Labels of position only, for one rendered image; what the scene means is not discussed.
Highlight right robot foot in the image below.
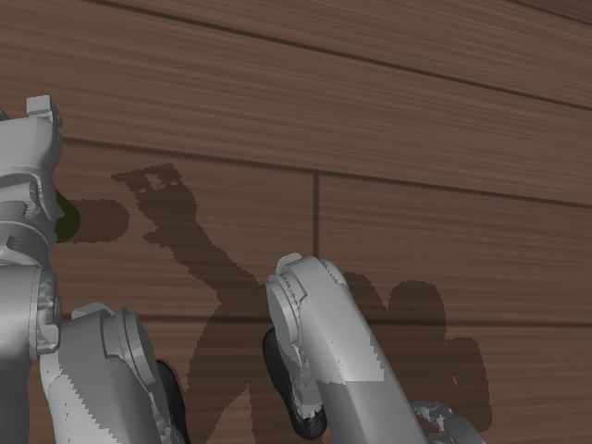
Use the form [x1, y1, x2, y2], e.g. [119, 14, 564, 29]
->
[263, 327, 327, 440]

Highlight right robot hand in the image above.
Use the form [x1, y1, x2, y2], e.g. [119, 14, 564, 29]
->
[412, 401, 488, 444]

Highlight left robot hand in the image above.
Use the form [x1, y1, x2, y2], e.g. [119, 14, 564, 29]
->
[0, 95, 65, 218]

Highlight left robot arm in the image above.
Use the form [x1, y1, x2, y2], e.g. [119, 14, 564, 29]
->
[0, 166, 62, 444]

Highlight left robot foot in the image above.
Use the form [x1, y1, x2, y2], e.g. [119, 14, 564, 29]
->
[156, 360, 191, 444]

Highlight can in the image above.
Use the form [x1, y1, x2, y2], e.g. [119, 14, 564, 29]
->
[54, 190, 80, 243]

